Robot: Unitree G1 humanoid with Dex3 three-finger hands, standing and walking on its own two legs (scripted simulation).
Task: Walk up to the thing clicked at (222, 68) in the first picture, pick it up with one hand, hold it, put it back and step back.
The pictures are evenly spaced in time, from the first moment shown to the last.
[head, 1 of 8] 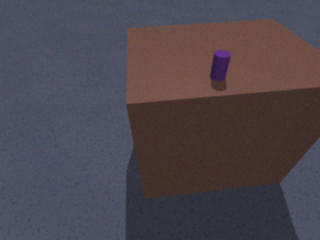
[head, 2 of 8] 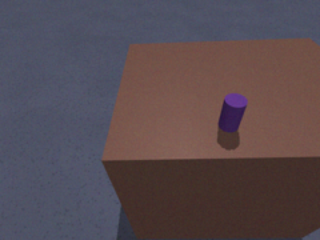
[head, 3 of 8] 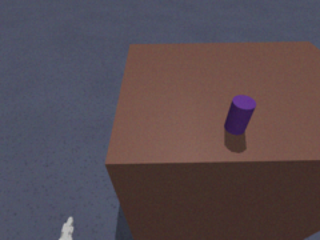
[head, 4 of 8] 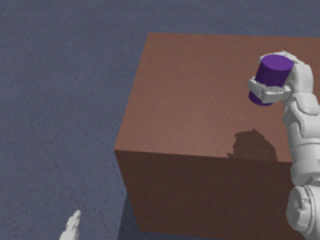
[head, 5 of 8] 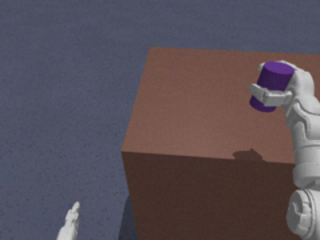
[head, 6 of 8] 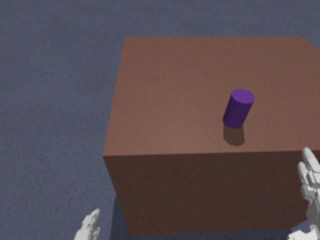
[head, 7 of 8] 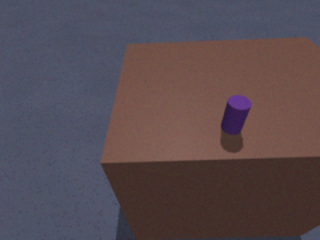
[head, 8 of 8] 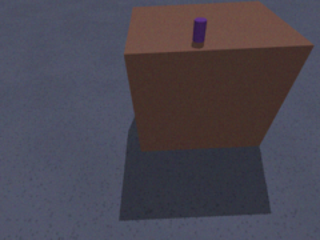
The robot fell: no
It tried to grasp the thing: yes
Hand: right
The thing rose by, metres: 0.26
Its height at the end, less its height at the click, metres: +0.00
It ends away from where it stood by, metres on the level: 0.01
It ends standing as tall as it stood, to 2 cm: yes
